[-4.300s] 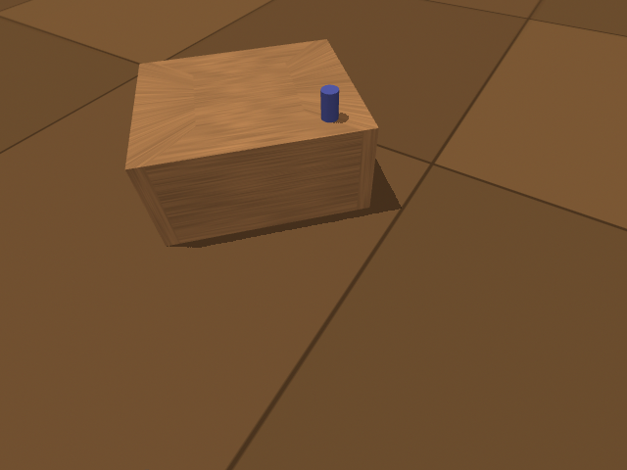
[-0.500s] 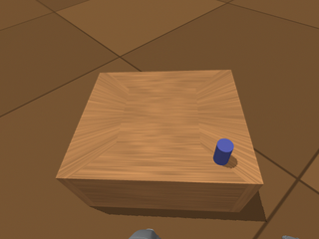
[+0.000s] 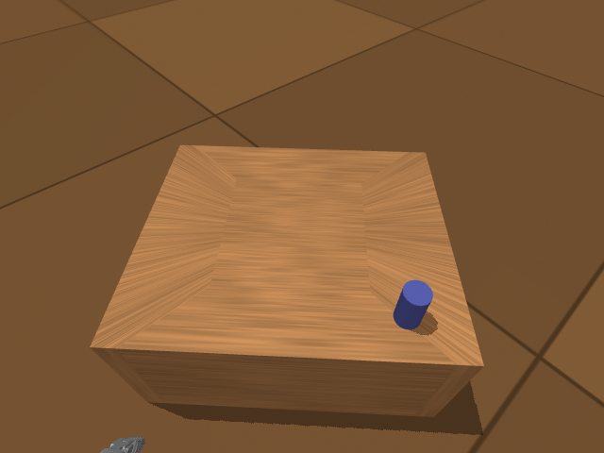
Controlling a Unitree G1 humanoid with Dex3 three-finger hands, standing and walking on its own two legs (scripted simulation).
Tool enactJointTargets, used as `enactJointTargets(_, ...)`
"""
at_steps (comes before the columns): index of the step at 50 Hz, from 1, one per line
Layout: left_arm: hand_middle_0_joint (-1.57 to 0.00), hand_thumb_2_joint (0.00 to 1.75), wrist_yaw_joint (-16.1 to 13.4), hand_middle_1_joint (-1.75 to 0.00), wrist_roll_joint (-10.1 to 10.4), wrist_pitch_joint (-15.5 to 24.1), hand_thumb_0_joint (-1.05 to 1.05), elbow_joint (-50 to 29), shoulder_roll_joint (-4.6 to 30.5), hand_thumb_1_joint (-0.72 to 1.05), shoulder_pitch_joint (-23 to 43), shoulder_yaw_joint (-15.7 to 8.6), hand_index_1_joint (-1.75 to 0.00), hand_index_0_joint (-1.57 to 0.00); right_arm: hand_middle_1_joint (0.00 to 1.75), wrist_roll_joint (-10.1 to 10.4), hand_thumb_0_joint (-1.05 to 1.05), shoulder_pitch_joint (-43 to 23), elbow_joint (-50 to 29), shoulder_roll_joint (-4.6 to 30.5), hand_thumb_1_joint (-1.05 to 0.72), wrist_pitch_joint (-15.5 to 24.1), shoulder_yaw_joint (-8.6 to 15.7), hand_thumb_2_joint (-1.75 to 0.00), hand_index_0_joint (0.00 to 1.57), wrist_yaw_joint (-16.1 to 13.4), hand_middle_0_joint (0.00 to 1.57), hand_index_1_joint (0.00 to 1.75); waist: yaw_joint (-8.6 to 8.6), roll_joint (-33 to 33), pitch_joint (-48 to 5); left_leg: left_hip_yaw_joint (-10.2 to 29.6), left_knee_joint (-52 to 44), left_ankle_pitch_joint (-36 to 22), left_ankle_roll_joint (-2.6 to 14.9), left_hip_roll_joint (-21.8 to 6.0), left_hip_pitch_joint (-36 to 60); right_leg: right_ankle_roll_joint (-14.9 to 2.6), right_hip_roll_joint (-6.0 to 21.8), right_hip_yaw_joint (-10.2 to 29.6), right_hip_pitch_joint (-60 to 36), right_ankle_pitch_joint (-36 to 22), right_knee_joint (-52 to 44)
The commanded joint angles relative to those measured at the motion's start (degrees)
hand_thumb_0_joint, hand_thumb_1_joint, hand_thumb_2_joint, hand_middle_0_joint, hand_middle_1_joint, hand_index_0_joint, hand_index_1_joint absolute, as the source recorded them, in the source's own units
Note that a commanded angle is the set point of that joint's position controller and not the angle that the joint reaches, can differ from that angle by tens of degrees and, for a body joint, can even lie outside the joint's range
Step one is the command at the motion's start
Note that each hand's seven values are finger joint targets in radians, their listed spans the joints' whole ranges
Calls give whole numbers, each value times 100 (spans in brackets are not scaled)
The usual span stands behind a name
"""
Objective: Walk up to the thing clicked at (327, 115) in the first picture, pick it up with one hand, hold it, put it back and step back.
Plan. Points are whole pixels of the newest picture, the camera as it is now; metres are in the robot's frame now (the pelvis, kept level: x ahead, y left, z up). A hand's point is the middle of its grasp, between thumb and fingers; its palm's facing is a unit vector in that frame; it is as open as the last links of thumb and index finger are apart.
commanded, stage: walk up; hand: right
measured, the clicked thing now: (412, 305) +0.49 -0.21 -0.30
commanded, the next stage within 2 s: stand in 0.68 s
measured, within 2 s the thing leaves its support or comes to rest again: neither
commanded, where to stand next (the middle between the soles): +0.08 +0.01 m, yaw +0 degrees
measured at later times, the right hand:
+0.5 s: hand out of the picture +0.10 -0.26 -0.15, palm faces -0.03 +0.95 -0.31, open 7.4 cm
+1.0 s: hand out of the picture +0.10 -0.27 -0.15, palm faces -0.02 +0.94 -0.33, open 7.4 cm
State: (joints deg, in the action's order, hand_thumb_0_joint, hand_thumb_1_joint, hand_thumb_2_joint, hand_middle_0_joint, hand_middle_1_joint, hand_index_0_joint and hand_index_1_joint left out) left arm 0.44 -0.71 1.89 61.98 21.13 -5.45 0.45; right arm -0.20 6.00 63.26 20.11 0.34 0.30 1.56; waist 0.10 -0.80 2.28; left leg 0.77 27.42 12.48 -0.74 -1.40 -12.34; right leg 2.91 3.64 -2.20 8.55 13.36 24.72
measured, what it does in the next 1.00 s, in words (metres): stands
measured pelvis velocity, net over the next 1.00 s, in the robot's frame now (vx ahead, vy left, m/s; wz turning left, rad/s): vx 0.01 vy -0.02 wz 0.01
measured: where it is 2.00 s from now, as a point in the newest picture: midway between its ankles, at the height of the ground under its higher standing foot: outside the picture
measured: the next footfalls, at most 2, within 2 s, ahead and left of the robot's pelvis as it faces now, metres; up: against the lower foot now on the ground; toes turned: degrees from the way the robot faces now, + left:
none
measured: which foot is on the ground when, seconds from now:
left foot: down 0.00-1.00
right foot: down 0.00-1.00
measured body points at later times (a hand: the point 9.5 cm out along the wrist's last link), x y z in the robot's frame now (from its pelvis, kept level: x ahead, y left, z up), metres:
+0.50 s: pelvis +0.01 -0.01 +0.01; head +0.01 -0.01 +0.45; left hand +0.07 +0.30 -0.12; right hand +0.10 -0.31 -0.13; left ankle +0.03 +0.13 -0.74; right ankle +0.00 -0.15 -0.74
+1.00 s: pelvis +0.01 -0.02 +0.01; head +0.02 -0.01 +0.46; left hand +0.09 +0.28 -0.13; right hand +0.10 -0.32 -0.12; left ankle +0.03 +0.13 -0.74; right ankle +0.00 -0.15 -0.74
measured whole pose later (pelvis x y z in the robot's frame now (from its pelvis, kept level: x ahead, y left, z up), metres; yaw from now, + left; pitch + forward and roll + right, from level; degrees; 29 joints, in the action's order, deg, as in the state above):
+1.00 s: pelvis +0.01 -0.02 +0.01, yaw +1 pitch -2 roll +0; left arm 0.6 -0.9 0.8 65.2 20.0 -4.7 -0.1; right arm -0.3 3.5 65.2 19.9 0.0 0.6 0.8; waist 0.0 0.1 3.8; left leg 1.4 19.0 8.4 -2.2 -2.0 -8.4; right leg 1.9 2.9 -3.2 5.4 10.8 18.6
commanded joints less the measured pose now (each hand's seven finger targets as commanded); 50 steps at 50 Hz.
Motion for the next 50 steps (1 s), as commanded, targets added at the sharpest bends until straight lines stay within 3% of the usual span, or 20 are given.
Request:
enactJointTargets(1,-20,90,-86,-30,20,83,0,-190,1272,90,273,-288,-30,-20,30,1,0,-341,-267,1318,-90,153,261,-90,20,-119,20,30,-16,383,-450,524,-743,-687,250,-506,76,-403,350,335,-263,-644,-509)
enactJointTargets(3,-20,90,-80,-30,19,81,0,-139,1244,90,330,-283,-30,-20,30,0,0,-389,-248,1300,-90,133,267,-90,20,-114,20,30,-4,326,-366,543,-794,-559,247,-498,70,-394,326,323,-210,-438,-598)
enactJointTargets(10,-20,90,-85,-30,10,87,0,-36,1229,90,345,-304,-30,-20,30,1,0,-446,-208,1254,-90,98,262,-90,20,-116,20,30,-9,75,-485,416,-662,-1029,221,-467,441,-383,394,324,-156,-672,-725)
enactJointTargets(21,-20,90,-84,-30,-25,60,0,-3,1218,90,405,-342,-30,-20,30,-23,0,-393,-131,1239,-90,60,258,-90,20,-112,20,30,18,19,-291,464,-850,-673,182,-434,333,-367,389,328,-173,-188,-947)
enactJointTargets(26,-20,90,-93,-30,-23,51,0,-5,1202,90,335,-379,-30,-20,30,-26,0,-344,-122,1213,-90,77,254,-90,20,-131,20,30,-14,51,-515,429,-801,-1175,176,-452,407,-364,395,242,-429,-725,-799)
enactJointTargets(33,-20,90,-98,-30,-28,14,0,-26,1173,90,267,-385,-30,-20,30,-37,0,-386,-154,1213,-90,75,255,-90,20,-150,20,30,-53,156,-382,473,-889,-1092,197,-470,289,-340,360,169,-466,-666,-807)
enactJointTargets(34,-20,90,-97,-30,23,-1,0,9,1149,90,291,-345,-30,-20,30,-19,0,-485,-181,1183,-90,107,236,-90,20,-177,20,30,-25,48,-207,561,-1011,-1519,136,-595,360,-313,454,300,-298,-982,-783)
enactJointTargets(36,-20,90,-101,-30,42,-7,0,-18,1109,90,271,-340,-30,-20,30,-14,0,-408,-152,1229,-90,136,242,-90,20,-187,20,30,-28,118,-407,530,-926,-1974,107,-639,568,-305,455,273,-394,-1293,-740)
enactJointTargets(42,-20,90,-83,-30,30,-16,0,-11,1114,90,286,-311,-30,-20,30,-16,0,-439,-131,1183,-90,101,232,-90,20,-187,20,30,2,171,-432,475,-1087,-1280,65,-582,490,-298,438,327,-423,-768,-901)
enactJointTargets(50,-20,90,-73,-30,12,-2,0,-40,1123,90,284,-277,-30,-20,30,-15,0,-464,-110,1198,-90,109,229,-90,20,-167,20,30,16,152,-547,434,-1048,-1316,77,-618,649,-329,464,365,-364,-899,-937)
